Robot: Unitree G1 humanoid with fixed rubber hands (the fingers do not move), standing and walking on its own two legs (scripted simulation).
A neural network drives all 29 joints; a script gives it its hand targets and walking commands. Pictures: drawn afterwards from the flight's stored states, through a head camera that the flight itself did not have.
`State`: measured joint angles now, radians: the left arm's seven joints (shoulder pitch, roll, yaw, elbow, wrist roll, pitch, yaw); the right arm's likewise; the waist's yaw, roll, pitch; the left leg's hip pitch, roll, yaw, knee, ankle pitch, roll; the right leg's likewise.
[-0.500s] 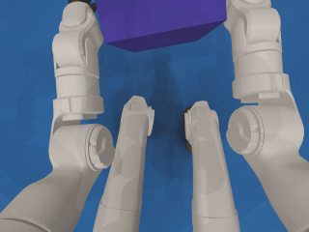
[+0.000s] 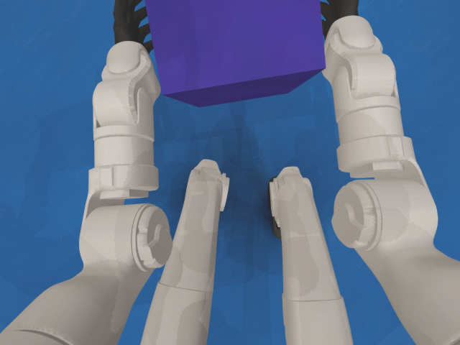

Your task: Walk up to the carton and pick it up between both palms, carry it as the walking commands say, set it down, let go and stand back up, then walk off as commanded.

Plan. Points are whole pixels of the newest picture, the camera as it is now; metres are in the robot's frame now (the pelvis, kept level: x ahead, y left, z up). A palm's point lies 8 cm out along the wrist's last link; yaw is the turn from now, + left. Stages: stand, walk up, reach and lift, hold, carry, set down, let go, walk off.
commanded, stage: reach and lift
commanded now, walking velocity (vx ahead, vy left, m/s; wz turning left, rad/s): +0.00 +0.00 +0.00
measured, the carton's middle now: (234, 32) +0.53 +0.06 -0.12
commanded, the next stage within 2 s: none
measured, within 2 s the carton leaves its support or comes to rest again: neither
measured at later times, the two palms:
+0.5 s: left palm (110, 44) +0.46 +0.19 +0.01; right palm (365, 17) +0.50 -0.09 +0.00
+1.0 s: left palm (46, 33) +0.43 +0.19 +0.10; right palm out of the picture +0.48 -0.08 +0.10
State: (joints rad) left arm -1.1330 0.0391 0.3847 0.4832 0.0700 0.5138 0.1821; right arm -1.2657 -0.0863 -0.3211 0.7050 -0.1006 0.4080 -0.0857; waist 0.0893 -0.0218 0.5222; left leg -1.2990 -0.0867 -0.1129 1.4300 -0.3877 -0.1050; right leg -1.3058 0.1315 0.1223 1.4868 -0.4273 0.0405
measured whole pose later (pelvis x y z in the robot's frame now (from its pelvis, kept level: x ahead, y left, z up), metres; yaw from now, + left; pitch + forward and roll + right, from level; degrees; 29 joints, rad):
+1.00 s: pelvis +0.05 +0.00 +0.11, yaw +1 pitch +12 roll +1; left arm -0.73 -0.08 0.37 0.57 0.16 0.49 0.14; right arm -0.83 0.06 -0.35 0.77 -0.19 0.37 -0.07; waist 0.09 -0.01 0.13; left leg -0.86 -0.07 -0.15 0.91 -0.26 -0.08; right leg -0.86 0.09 0.13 0.97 -0.31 0.02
